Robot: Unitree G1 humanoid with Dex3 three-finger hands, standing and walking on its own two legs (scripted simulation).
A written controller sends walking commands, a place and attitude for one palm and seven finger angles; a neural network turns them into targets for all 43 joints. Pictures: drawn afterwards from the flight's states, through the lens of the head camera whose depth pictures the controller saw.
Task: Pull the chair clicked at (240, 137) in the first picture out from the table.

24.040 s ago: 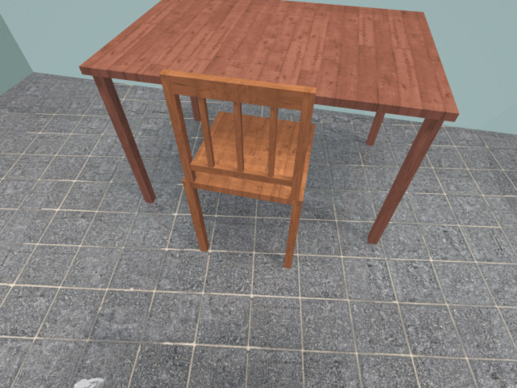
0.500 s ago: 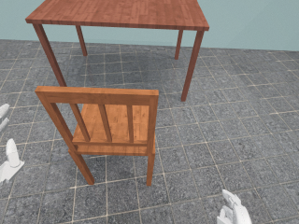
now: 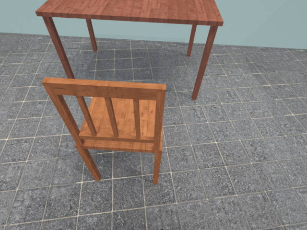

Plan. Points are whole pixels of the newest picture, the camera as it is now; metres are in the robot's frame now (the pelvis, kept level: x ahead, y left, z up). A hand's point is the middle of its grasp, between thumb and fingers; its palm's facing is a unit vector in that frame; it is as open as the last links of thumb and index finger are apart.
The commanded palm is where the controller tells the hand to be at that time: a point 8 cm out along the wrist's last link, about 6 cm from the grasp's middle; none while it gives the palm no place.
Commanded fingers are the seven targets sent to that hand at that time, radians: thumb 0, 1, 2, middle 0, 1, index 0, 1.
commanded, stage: let the arm hang, fingers relaxed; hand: left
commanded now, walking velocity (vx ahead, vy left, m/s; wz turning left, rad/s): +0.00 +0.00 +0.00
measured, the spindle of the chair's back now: (112, 118) +0.51 +0.19 -0.10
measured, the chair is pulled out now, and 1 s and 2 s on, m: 0.60 0.60 0.60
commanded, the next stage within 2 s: look to check the result in 0.60 s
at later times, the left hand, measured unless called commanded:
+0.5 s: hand out of the picture -0.01 +0.14 -0.18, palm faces +0.02 -0.99 -0.17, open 7.3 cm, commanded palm none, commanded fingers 0.00 0.90 0.90 -0.20 -0.30 -0.20 -0.30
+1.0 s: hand out of the picture +0.00 +0.14 -0.17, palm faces +0.03 -0.98 -0.18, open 7.4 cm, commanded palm none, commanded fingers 0.00 0.90 0.90 -0.20 -0.30 -0.20 -0.30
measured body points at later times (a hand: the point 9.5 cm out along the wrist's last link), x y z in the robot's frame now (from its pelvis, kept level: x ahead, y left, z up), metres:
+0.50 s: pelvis +0.00 -0.01 +0.00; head +0.01 -0.02 +0.45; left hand -0.01 +0.20 -0.16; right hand -0.03 -0.21 -0.16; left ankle +0.02 +0.13 -0.74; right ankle +0.01 -0.12 -0.74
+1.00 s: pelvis +0.00 -0.02 +0.00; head +0.01 -0.02 +0.45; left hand +0.00 +0.20 -0.16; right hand -0.02 -0.22 -0.16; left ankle +0.02 +0.13 -0.74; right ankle +0.01 -0.12 -0.74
